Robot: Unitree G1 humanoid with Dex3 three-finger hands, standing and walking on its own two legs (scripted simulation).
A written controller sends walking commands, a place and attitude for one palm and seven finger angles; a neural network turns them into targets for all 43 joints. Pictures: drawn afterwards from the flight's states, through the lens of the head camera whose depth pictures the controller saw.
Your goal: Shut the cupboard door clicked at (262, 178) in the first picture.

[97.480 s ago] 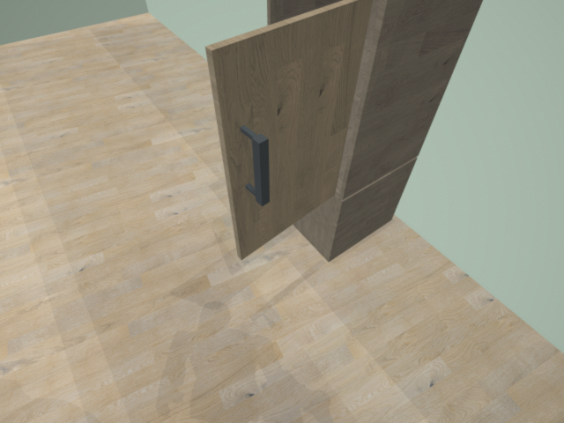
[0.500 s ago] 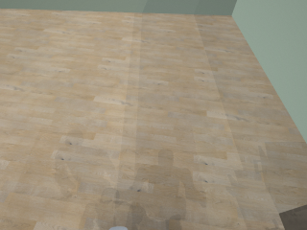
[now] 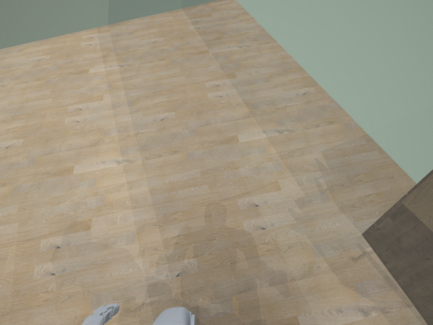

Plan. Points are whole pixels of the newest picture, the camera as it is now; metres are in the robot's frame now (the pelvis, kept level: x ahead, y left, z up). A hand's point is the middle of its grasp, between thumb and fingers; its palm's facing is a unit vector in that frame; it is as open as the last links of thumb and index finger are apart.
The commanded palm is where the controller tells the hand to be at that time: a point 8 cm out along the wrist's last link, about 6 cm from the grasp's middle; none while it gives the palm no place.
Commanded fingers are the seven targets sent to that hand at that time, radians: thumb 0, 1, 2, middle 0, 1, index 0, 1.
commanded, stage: turn to face it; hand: left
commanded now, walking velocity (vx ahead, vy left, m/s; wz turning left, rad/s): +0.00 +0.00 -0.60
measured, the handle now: out of the picture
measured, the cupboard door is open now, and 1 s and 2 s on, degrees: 6 6 6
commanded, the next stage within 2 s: take the last steps up to it in 1.74 s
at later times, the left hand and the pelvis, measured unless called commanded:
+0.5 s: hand (126, 313) +0.16 +0.22 -0.16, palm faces -0.23 -0.95 -0.23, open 7.4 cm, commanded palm none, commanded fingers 0.00 0.90 0.90 -0.20 -0.30 -0.20 -0.30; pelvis +0.02 +0.02 +0.01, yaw -17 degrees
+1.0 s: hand (176, 288) +0.21 +0.12 -0.15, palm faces -0.53 -0.82 -0.24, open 7.4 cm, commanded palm none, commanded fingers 0.00 0.90 0.90 -0.20 -0.30 -0.20 -0.30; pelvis +0.03 -0.01 +0.01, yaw -34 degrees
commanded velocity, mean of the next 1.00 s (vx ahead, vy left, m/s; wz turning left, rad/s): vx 0.00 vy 0.00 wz -0.60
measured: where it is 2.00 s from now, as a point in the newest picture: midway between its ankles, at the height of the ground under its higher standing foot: outside the picture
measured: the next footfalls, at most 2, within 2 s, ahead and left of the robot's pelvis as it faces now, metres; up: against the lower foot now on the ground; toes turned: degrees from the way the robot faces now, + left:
left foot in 0.32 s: +0.09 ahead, +0.13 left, +0.00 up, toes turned -8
right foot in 0.66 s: +0.00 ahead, -0.12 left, +0.00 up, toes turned -28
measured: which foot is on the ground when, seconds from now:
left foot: up 0.00-0.30, down 0.32-0.66, up 0.68-1.00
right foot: down 0.00-0.32, up 0.34-0.64, down 0.66-1.00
